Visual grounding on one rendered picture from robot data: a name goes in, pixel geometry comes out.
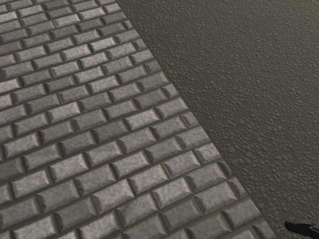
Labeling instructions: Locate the right robot hand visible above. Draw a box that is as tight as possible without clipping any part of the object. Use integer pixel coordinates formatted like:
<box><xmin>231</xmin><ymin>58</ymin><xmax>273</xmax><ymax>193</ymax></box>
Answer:
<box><xmin>284</xmin><ymin>219</ymin><xmax>319</xmax><ymax>239</ymax></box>

